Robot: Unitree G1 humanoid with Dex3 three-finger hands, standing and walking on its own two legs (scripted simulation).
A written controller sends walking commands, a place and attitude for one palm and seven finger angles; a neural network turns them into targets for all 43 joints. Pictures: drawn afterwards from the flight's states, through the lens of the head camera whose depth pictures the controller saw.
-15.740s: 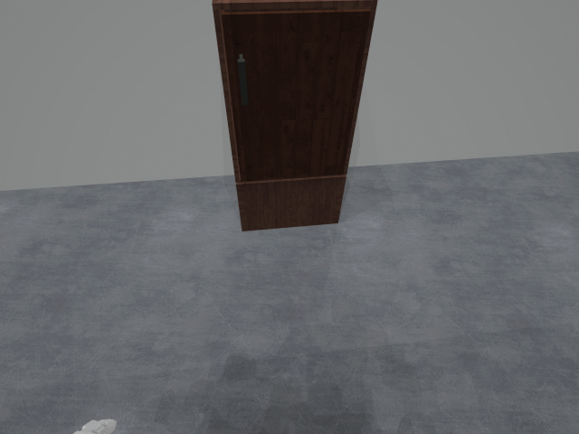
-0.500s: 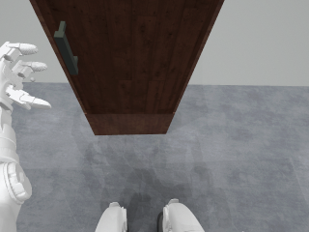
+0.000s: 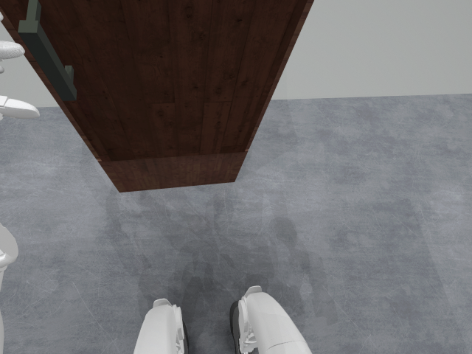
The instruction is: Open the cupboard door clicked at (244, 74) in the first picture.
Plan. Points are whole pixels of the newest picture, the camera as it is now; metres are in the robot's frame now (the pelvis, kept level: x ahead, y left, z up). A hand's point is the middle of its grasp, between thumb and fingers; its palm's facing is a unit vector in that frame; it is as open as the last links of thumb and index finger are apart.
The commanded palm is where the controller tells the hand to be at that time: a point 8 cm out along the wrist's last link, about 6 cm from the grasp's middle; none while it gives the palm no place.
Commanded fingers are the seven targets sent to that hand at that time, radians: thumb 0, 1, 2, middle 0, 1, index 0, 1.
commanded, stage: move the hooked fingers beside the handle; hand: left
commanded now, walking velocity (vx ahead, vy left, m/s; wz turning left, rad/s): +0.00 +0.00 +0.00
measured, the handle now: (53, 55) +0.56 +0.22 +0.07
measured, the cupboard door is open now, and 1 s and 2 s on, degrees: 0 0 0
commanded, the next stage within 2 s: slide the fingers in behind the handle in 0.70 s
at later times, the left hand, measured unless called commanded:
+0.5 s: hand (8, 75) +0.52 +0.27 +0.07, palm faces +0.04 -1.00 -0.02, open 14.0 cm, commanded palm +0.50 +0.31 +0.07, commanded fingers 0.00 -0.50 0.30 -0.30 -1.20 -0.30 -1.20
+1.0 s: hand (10, 81) +0.51 +0.26 +0.08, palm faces +0.01 -1.00 -0.01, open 14.0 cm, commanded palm +0.49 +0.29 +0.07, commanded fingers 0.00 -0.50 0.30 -0.30 -1.20 -0.30 -1.20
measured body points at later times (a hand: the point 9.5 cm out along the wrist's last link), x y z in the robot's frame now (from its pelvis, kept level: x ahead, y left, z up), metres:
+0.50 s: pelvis +0.01 +0.00 +0.01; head +0.17 +0.04 +0.42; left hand +0.51 +0.32 +0.08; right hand +0.02 -0.27 -0.09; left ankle +0.00 +0.08 -0.65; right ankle +0.03 -0.13 -0.65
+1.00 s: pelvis +0.01 +0.00 +0.01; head +0.16 +0.04 +0.43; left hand +0.50 +0.32 +0.08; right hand +0.01 -0.27 -0.09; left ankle +0.00 +0.08 -0.65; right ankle +0.03 -0.13 -0.65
